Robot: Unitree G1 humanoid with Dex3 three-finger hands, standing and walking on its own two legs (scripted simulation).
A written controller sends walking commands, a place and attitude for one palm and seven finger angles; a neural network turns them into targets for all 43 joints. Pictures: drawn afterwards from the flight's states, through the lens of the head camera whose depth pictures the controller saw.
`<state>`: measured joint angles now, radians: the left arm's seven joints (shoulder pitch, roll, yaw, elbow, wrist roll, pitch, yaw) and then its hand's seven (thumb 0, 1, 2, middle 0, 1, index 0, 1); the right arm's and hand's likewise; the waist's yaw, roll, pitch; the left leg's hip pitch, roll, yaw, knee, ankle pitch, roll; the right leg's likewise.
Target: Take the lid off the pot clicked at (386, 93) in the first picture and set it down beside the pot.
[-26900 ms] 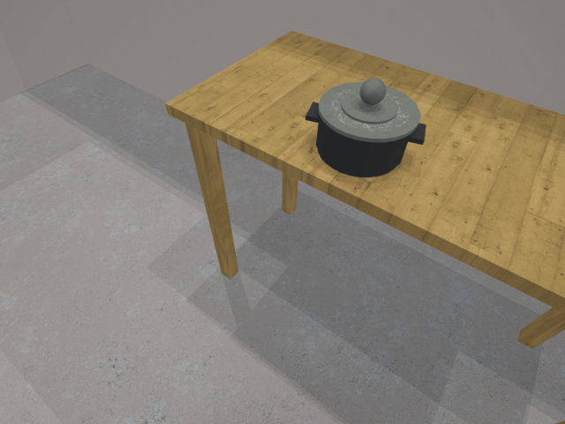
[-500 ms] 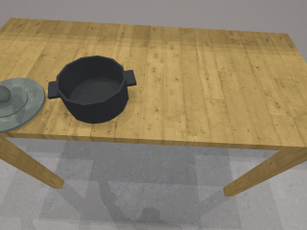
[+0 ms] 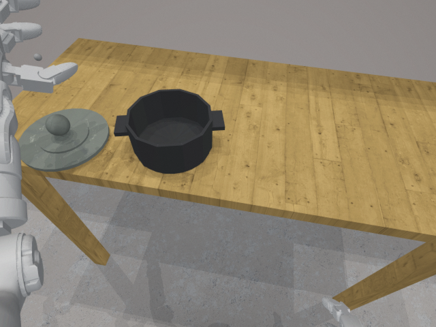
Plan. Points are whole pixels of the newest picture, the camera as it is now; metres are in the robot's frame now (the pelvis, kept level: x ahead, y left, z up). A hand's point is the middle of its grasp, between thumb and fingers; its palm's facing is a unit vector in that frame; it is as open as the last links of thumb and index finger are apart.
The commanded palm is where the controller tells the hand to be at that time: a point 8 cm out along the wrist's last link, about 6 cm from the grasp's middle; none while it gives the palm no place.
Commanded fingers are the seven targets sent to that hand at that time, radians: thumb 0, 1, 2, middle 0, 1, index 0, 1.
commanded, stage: draw the hand back to the body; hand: left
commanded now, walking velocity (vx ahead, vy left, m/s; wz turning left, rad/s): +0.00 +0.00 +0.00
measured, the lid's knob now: (58, 125) +0.48 +0.38 +0.07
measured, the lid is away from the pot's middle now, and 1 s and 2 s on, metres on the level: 0.24 0.24 0.24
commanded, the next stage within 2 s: step back with the hand held close in 1.56 s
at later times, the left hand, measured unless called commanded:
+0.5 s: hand (25, 95) +0.33 +0.27 +0.26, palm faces +0.53 -0.82 -0.20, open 9.0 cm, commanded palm +0.28 +0.30 +0.26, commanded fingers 0.00 0.68 0.86 -0.24 -0.41 -0.24 -0.41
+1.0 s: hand (19, 160) +0.24 +0.23 +0.25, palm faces +0.52 -0.83 -0.22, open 7.5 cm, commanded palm +0.18 +0.26 +0.25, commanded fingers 0.00 0.90 0.90 -0.20 -0.30 -0.20 -0.30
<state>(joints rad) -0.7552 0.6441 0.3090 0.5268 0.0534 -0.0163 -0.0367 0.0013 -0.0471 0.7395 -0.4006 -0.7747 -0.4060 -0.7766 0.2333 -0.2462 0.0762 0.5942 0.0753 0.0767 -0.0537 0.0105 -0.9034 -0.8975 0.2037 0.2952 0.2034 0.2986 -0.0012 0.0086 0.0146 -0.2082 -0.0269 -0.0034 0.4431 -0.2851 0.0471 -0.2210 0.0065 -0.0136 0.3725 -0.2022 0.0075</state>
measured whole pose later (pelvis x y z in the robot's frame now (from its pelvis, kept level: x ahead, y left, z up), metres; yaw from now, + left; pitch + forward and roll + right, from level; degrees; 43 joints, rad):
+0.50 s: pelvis +0.00 -0.03 +0.00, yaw +0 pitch -2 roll -1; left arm -0.34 0.50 0.43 0.10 -0.08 -0.05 0.09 0.01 0.44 0.82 -0.29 -0.52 -0.30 -0.52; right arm 0.17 -0.26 0.04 0.70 0.04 -0.03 -0.06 0.01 -0.90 -0.90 0.20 0.30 0.20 0.30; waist 0.02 0.04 0.03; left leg -0.08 0.01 -0.01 0.36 -0.25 0.01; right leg -0.11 0.04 -0.02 0.32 -0.18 -0.03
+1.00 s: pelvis -0.02 -0.04 +0.00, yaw +0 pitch -5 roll -1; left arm -0.01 0.39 0.43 -0.24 -0.12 -0.07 0.09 0.01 0.87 0.89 -0.21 -0.30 -0.21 -0.31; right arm 0.13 -0.22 0.04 0.71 0.01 -0.07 -0.07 0.02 -0.90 -0.90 0.20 0.30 0.20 0.30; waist 0.05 0.06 0.04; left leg -0.03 0.02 -0.02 0.35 -0.23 0.00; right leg -0.05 0.05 -0.03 0.31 -0.17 -0.04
